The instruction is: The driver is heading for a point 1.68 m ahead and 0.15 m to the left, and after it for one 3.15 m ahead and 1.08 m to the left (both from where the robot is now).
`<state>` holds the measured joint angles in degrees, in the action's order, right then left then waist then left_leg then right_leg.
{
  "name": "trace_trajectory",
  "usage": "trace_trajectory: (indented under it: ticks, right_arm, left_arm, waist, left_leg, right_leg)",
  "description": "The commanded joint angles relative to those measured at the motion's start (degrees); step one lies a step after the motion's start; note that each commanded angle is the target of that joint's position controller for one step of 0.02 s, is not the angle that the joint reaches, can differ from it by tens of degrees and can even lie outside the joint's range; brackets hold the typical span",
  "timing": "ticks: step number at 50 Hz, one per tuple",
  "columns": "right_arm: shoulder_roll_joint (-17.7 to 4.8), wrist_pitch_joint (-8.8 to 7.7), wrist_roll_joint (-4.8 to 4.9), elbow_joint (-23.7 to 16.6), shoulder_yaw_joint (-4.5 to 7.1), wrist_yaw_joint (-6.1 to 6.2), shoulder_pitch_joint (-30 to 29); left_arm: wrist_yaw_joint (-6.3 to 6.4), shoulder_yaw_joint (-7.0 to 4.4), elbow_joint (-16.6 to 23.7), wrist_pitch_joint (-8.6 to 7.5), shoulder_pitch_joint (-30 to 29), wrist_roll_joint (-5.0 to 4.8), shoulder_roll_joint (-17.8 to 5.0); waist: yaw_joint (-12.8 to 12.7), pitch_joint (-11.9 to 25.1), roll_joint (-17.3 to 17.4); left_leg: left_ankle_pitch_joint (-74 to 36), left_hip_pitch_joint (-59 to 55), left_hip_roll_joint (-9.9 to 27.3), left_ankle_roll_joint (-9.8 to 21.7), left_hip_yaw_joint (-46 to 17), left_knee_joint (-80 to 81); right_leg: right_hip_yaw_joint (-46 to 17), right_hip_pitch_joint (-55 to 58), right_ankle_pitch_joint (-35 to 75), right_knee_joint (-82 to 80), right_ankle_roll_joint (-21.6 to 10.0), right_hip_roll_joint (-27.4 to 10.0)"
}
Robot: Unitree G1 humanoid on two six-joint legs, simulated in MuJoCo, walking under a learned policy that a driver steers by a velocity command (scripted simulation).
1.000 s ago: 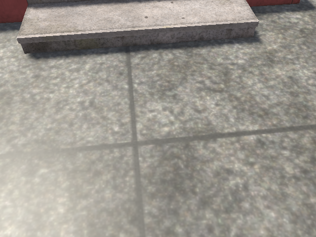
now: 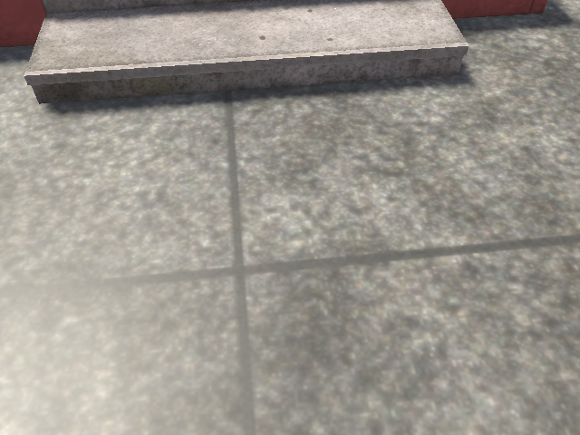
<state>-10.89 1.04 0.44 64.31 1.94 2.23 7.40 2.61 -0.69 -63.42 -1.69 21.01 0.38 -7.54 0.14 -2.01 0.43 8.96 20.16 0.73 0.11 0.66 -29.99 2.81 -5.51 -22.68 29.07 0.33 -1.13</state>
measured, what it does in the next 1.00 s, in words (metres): stands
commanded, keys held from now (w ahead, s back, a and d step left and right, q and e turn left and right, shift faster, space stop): no key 1.00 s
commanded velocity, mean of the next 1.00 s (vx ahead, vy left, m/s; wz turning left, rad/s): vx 0.00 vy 0.00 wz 0.00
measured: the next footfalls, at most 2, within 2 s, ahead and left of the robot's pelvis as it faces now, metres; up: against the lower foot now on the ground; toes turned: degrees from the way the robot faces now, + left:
right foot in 1.76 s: +0.49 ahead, -0.13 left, +0.00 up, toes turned -4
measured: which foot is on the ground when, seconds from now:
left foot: down 0.00-1.00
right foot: down 0.00-1.00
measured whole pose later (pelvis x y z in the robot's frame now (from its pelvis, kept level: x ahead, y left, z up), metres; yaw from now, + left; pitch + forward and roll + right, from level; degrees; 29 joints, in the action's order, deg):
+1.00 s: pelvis +0.01 -0.01 +0.00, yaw +0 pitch -1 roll +0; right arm -10.4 0.9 0.6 64.6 1.4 2.6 10.4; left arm 2.2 0.1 -62.5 -1.8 24.2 0.3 -7.4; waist 0.0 -1.8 0.2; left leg 9.7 19.6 1.4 -0.8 0.1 -29.9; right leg 3.1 -4.2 -22.8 27.5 -0.5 -0.3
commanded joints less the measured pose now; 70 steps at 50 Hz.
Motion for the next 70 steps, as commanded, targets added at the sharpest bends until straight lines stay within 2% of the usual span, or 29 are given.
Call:
trace_trajectory:
  ticks: [1,51,52,53,54,55,56,57,58,59,60,61,63,64,65,66,67,68,69,70]
  right_arm:
    - [-5.4,-0.41,0.02,-1.6,0.7,0.2,0.2]
    - [-4.7,-0.44,0.15,-0.9,0.21,0.58,4.5]
    - [-4.2,-0.39,0.17,-0.4,0.11,0.57,5.6]
    - [-4.4,-1.81,-2.81,-1.3,1.02,-3.3,5.9]
    - [-6.4,-2.53,-3.36,-2.3,2.33,-4.37,4.2]
    - [-6.3,-2.97,-3.69,-4.7,2.96,-3.96,0.7]
    - [-4.8,-3.25,-3.84,-6.7,2.89,-2.94,-2.4]
    - [-3.7,-3.92,-3.55,-8.6,2.87,-1.89,-4.8]
    - [-2.5,-4.81,-3.07,-9.8,2.8,-1.52,-5.3]
    - [-1.3,-5.45,-2.75,-10.5,2.46,-1.77,-4.8]
    - [-0.8,-5.94,-2.84,-10.8,2.26,-2.32,-4.8]
    - [-0.4,-6.33,-2.86,-11.1,2.14,-3.05,-5.0]
    - [-0.6,-7.12,-1.87,-9.8,2.21,-4.28,-0.7]
    - [-8.8,-6.77,4.74,-6.2,5.24,-2.75,9.0]
    - [-13.0,-6.45,4.86,-3.7,6.62,-1.81,22.0]
    - [-18.0,-5.69,3.23,-2.3,7.44,-1.02,31.0]
    - [-13.0,-6.04,1.31,-1.9,5.54,-1.4,29.0]
    - [-9.5,-6.32,0.75,-4.0,4.04,-1.52,21.3]
    - [-5.7,-6.41,0.39,-5.5,2.79,-1.97,15.5]
    - [-4.4,-6.58,0.27,-6.0,1.97,-2.59,12.3]
  left_arm:
    - [0.09,-0.55,0.1,-0.15,5.9,-0.01,-4.4]
    - [-0.36,0.12,0.8,-0.18,10.3,-0.07,-4.0]
    - [-0.33,0.11,0.3,-0.1,11.5,-0.15,-3.7]
    - [-5.28,-0.69,0.6,-1.22,11.3,0.46,-5.3]
    - [-7.06,-3.01,0.6,-1.96,12.2,1.77,-10.6]
    - [-6.74,-4.02,0.5,-2.7,14.0,3.04,-12.3]
    - [-5.48,-3.76,0.1,-3.55,15.7,3.69,-10.2]
    - [-4.13,-2.89,0.7,-4.65,15.4,3.57,-6.4]
    - [-3.02,-2.62,2.5,-5.84,10.7,2.86,-5.2]
    - [-2.27,-2.83,4.6,-6.49,5.2,1.78,-6.0]
    - [-1.8,-3.05,5.7,-6.28,3.1,1.25,-7.1]
    - [-1.44,-3.23,5.6,-5.6,4.5,1.18,-8.2]
    - [-1.75,-3.55,5.1,-3.82,6.4,1.43,-10.6]
    - [-0.78,-4.45,4.4,-2.8,5.6,-3.19,-14.1]
    - [-0.56,-3.88,5.3,-2.89,4.2,-3.64,-12.7]
    - [-0.66,-2.03,7.5,-3.86,4.7,-2.45,-5.8]
    - [-1.28,-1.56,7.5,-5.37,4.9,-3.29,-2.5]
    - [-2.16,-2.16,9.2,-6.08,1.2,-5.16,-4.6]
    - [-2.65,-2.7,10.4,-6.26,-2.8,-5.03,-7.0]
    - [-2.47,-3.42,10.9,-6.22,-4.4,-4.04,-7.8]
  waist:
    - [-0.1,-0.6,-1.0]
    - [-0.2,-1.8,-1.0]
    - [-0.3,-0.6,-1.4]
    - [0.9,-5.5,-2.6]
    - [-1.9,-10.1,-6.2]
    - [-4.2,-12.0,-8.7]
    - [-5.6,-13.3,-10.4]
    - [-5.9,-12.1,-9.9]
    - [-4.2,-9.5,-8.8]
    - [-2.8,-7.5,-7.9]
    - [-2.4,-6.6,-7.6]
    - [-2.7,-6.5,-7.8]
    - [-0.4,-6.6,-7.0]
    - [4.5,-6.3,-10.1]
    - [10.0,3.0,-7.1]
    - [10.8,9.1,9.8]
    - [8.5,10.6,12.7]
    - [5.7,4.4,10.2]
    - [4.5,1.4,7.6]
    - [3.0,-1.5,4.9]
  left_leg:
    - [-6.9,-11.1,1.8,3.4,-2.4,2.6]
    - [-9.0,-11.2,1.9,2.4,-2.1,2.0]
    - [-2.5,-11.6,0.9,2.4,-1.0,1.5]
    - [11.9,-7.6,-0.4,-0.7,1.8,2.1]
    - [18.5,-0.8,-3.0,-1.9,4.1,-2.2]
    - [20.3,8.0,-2.3,-2.2,4.0,-6.3]
    - [18.4,16.9,0.9,-1.0,0.5,-10.4]
    - [16.5,21.1,2.5,0.5,-2.7,-14.3]
    - [15.4,20.1,2.7,1.7,-3.2,-15.4]
    - [15.9,15.4,2.0,2.3,-1.2,-12.9]
    - [15.8,8.5,0.6,2.9,1.8,-10.5]
    - [13.6,4.0,-0.7,3.2,4.0,-7.9]
    - [2.4,-5.2,-3.0,4.4,6.8,2.3]
    - [1.2,-11.8,-4.4,4.3,6.9,2.9]
    - [-0.8,-26.5,1.2,7.0,-0.8,3.3]
    - [0.5,-39.8,15.8,14.2,-24.4,10.2]
    - [1.4,-35.7,22.1,18.1,-40.1,17.3]
    - [5.5,-30.2,21.4,16.6,-32.5,17.3]
    - [7.3,-25.2,18.4,13.7,-23.2,18.0]
    - [6.7,-20.4,15.5,11.7,-17.3,19.9]
  right_leg:
    - [-1.4,-12.5,7.3,-7.8,-1.8,-1.5]
    - [-1.6,-11.9,9.5,-9.1,-2.1,-1.2]
    - [-1.5,-11.3,3.6,-9.8,-2.6,-1.0]
    - [-5.6,-15.1,-13.0,-15.7,-6.0,-5.0]
    - [-10.3,-14.2,-22.3,-19.2,-10.8,-9.8]
    - [-15.3,-9.3,-24.5,-20.9,-14.7,-15.7]
    - [-20.2,-2.8,-21.1,-23.2,-17.2,-21.5]
    - [-23.2,2.2,-15.3,-24.5,-17.8,-23.8]
    - [-21.4,4.8,-9.6,-24.9,-16.7,-22.3]
    - [-16.3,4.5,-5.3,-24.8,-14.9,-18.9]
    - [-11.3,1.7,-1.0,-24.3,-13.4,-15.6]
    - [-8.6,0.1,2.1,-23.4,-12.9,-14.0]
    - [-6.1,-2.6,6.7,-19.0,-12.7,-12.9]
    - [-3.0,-3.3,33.0,-4.9,-7.8,-8.2]
    - [-0.2,-11.0,39.1,10.0,-4.3,-6.3]
    - [3.2,-28.1,15.3,33.0,0.3,1.3]
    - [-7.0,-33.4,-6.2,47.0,-0.3,2.5]
    - [-9.2,-38.7,-4.1,52.8,-2.5,-1.6]
    - [-7.7,-39.7,0.5,52.1,-4.5,-4.9]
    - [-6.3,-39.6,4.7,48.7,-5.2,-6.7]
